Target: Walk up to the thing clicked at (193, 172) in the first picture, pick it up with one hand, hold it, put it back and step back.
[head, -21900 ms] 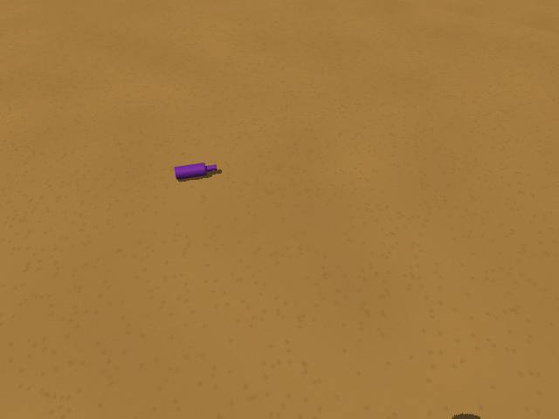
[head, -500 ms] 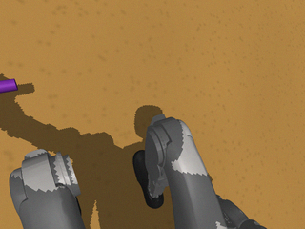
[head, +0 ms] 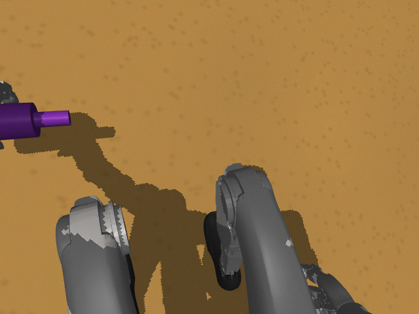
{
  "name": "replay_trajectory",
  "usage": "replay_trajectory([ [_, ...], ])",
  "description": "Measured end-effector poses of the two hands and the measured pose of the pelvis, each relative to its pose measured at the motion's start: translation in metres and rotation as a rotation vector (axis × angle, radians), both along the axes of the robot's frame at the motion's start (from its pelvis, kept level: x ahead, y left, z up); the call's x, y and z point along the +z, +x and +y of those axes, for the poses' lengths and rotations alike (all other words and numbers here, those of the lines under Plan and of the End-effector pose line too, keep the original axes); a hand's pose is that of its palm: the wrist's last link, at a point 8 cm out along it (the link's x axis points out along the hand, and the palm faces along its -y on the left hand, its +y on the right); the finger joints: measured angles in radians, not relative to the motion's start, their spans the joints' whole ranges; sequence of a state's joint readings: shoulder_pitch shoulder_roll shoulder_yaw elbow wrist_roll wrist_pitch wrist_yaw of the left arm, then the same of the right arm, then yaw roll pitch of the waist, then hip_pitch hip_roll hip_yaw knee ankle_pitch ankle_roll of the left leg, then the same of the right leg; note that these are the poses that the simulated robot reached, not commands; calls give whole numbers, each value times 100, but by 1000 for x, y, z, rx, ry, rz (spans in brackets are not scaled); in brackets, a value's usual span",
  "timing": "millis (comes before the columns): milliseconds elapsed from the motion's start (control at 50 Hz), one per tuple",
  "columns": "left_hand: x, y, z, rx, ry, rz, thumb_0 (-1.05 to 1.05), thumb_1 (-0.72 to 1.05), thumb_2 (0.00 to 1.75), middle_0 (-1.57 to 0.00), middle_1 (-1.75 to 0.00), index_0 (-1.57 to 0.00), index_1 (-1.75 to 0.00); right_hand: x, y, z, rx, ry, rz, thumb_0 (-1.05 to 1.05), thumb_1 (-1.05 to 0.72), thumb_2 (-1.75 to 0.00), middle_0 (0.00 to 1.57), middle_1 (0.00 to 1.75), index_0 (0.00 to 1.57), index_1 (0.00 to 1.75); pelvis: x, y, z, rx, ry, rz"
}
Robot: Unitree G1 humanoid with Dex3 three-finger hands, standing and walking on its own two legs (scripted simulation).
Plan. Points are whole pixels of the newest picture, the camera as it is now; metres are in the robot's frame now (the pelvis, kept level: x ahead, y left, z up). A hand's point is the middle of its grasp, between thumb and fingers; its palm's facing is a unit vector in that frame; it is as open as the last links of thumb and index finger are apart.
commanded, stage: lift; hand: left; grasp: from above
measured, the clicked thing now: (6, 121) +0.48 +0.30 -0.18
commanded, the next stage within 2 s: hold in 1.76 s
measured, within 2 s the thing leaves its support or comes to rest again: neither
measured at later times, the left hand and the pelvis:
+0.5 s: hand out of the picture +0.44 +0.32 -0.07, palm faces -0.47 -0.07 -0.88, open 9.3 cm; pelvis +0.00 +0.00 +0.05, yaw +2 degrees
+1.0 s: hand out of the picture +0.37 +0.30 +0.13, palm faces -0.43 -0.10 -0.90, open 9.2 cm; pelvis +0.00 +0.00 +0.20, yaw +6 degrees
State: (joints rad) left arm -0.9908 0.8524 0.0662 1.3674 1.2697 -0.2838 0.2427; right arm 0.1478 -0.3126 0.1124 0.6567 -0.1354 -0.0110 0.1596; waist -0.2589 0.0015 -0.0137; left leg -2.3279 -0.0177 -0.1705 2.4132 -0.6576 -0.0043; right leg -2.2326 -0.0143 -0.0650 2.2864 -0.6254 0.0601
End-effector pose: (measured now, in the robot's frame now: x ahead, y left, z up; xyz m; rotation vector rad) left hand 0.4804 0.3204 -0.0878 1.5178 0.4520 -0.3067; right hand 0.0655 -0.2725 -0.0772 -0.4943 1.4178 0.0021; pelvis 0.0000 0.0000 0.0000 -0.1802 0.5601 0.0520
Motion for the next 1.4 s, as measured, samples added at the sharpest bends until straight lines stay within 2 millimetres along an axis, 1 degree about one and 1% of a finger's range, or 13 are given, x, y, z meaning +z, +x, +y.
replay_trajectory([
  [200,16,0,0,7,5,-18,1,12,31,-81,-37,-84,-33,2,-19,1,-53,-5,36,0,-92,-90,20,30,20,30,6,-2,0,5,7,9],
  [340,34,-11,1,31,-8,2,0,12,32,-80,-38,-83,-35,11,-21,2,-99,7,37,0,-92,-90,20,30,20,30,21,-3,0,14,16,30],
  [460,62,-27,2,27,-21,19,0,12,32,-80,-38,-83,-35,25,-8,1,-114,14,7,0,-92,-90,20,30,20,30,41,-2,1,20,28,40],
  [640,121,-49,6,22,-28,-8,0,12,33,-79,-40,-82,-37,57,31,5,-102,29,-107,0,-92,-90,20,30,20,30,79,-2,1,29,42,38],
  [760,164,-67,2,21,-36,-16,0,13,32,-78,-41,-81,-38,86,55,11,-96,50,-185,0,-92,-90,20,30,20,30,112,-1,1,37,54,18],
  [880,214,-87,-7,24,-44,-30,0,14,30,-78,-40,-81,-37,120,72,17,-103,72,-248,0,-91,-90,20,30,20,30,150,0,0,44,72,-19],
  [960,251,-99,-14,29,-50,-38,0,15,28,-78,-39,-81,-35,147,78,21,-114,86,-283,0,-91,-90,20,30,20,30,179,1,-1,47,86,-53],
  [1060,299,-115,-25,32,-56,-39,1,15,27,-79,-37,-82,-34,186,83,25,-136,102,-323,0,-91,-90,20,30,20,30,220,4,-2,49,105,-102],
  [1160,341,-127,-33,40,-60,-36,1,15,27,-79,-36,-83,-33,225,85,26,-151,108,-361,0,-91,-90,20,30,20,30,260,10,-3,52,123,-157],
  [1280,380,-131,-38,57,-58,-29,1,15,27,-79,-36,-83,-33,265,88,23,-169,103,-397,0,-91,-90,20,30,20,30,298,20,-4,53,138,-213],
  [1400,407,-133,-46,57,-55,-18,0,15,27,-79,-37,-82,-34,298,91,19,-186,96,-414,0,-91,-90,20,30,20,30,330,31,-4,53,149,-256],
])
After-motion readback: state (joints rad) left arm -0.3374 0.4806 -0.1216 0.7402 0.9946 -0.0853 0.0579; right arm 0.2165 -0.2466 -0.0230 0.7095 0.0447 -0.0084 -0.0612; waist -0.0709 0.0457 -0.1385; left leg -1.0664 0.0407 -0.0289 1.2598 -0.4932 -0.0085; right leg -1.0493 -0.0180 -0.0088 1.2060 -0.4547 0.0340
